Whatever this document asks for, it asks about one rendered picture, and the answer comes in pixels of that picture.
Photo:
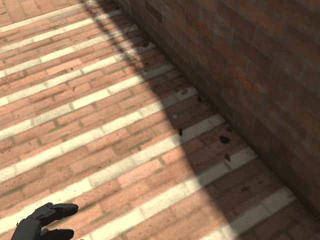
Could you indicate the robot left hand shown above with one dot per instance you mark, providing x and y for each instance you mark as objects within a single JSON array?
[{"x": 30, "y": 228}]

